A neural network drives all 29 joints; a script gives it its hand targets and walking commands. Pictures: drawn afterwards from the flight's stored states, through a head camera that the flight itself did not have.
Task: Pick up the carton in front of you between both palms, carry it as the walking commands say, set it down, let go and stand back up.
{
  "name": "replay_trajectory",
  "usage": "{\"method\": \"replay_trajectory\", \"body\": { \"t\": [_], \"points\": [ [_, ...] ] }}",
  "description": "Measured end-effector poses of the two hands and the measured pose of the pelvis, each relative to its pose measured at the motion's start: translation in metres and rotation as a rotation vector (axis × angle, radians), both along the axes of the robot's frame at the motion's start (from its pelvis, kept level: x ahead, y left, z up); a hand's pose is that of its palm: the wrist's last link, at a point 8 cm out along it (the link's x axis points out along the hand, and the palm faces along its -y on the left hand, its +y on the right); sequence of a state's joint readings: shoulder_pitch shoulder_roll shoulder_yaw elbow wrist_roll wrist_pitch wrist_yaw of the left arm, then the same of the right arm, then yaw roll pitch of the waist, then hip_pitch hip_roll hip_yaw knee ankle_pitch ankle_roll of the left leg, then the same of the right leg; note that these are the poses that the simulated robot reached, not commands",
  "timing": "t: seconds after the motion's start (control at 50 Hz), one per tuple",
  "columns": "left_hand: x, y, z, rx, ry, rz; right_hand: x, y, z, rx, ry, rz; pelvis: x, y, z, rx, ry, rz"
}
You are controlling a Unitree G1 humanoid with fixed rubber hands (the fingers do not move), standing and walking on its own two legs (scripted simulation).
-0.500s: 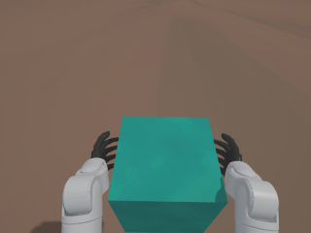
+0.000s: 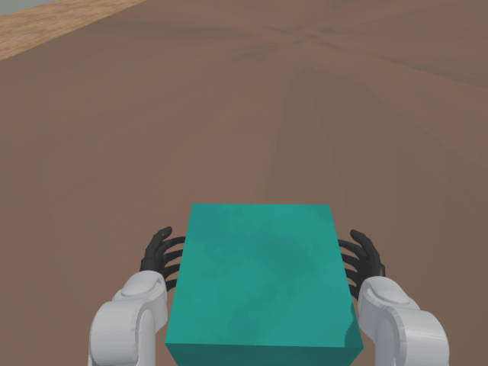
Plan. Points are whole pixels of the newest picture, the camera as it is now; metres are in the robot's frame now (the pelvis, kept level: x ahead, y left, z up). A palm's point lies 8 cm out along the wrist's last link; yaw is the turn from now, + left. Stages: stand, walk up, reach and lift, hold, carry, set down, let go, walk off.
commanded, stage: carry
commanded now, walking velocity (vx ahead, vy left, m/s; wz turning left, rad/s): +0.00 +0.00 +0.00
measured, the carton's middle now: (259, 303) +0.25 +0.00 +0.03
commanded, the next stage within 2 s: none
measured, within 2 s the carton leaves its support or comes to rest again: neither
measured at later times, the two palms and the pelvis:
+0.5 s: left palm (163, 238) +0.32 +0.17 +0.09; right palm (346, 248) +0.31 -0.13 +0.09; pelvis +0.08 +0.03 -0.01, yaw -2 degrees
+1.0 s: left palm (159, 255) +0.29 +0.16 +0.09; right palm (354, 267) +0.27 -0.14 +0.09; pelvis +0.04 +0.02 -0.01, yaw -2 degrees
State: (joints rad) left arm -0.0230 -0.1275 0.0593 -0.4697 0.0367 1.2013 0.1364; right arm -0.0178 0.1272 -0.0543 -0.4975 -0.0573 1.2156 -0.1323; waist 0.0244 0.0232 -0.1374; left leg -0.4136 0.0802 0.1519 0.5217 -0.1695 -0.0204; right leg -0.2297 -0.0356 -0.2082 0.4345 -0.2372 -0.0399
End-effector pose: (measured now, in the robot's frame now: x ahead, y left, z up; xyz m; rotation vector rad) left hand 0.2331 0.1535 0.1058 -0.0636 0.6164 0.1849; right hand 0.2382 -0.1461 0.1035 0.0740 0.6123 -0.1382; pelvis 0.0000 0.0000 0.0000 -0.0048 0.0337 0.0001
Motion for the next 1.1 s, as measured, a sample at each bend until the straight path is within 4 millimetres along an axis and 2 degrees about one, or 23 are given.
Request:
{"method": "replay_trajectory", "body": {
  "t": [0.08, 0.16, 0.26, 0.36, 0.56, 0.88, 1.1],
  "points": [
    [0.033, 0.007, -0.003, -0.028, -0.019, -0.019, 0.026, 0.007, 0.004, -0.031, -0.018, -0.017, 0.033, 0.009, -0.006, -0.002, -0.009, -0.006],
    [0.058, 0.01, -0.009, -0.037, 0.022, -0.034, 0.048, 0.01, 0.002, -0.041, 0.022, -0.031, 0.055, 0.015, -0.006, 0.008, 0.002, -0.017],
    [0.08, 0.012, -0.014, -0.029, 0.038, -0.049, 0.065, 0.012, -0.005, -0.03, 0.038, -0.049, 0.069, 0.021, -0.007, 0.011, 0.018, -0.028],
    [0.09, 0.012, -0.016, -0.021, 0.035, -0.058, 0.072, 0.012, -0.01, -0.02, 0.035, -0.058, 0.076, 0.025, -0.009, 0.01, 0.027, -0.033],
    [0.083, 0.014, -0.016, -0.017, 0.026, -0.053, 0.067, 0.014, -0.011, -0.016, 0.026, -0.054, 0.074, 0.025, -0.01, 0.006, 0.016, -0.036],
    [0.057, 0.011, -0.011, -0.016, 0.028, -0.058, 0.04, 0.011, -0.006, -0.017, 0.029, -0.057, 0.05, 0.023, -0.007, 0.002, -0.004, -0.036],
    [0.052, 0.01, -0.027, 0.006, 0.083, -0.071, 0.035, 0.009, -0.022, -0.038, 0.084, -0.049, 0.035, 0.022, -0.006, -0.001, -0.006, -0.038]
  ]
}}
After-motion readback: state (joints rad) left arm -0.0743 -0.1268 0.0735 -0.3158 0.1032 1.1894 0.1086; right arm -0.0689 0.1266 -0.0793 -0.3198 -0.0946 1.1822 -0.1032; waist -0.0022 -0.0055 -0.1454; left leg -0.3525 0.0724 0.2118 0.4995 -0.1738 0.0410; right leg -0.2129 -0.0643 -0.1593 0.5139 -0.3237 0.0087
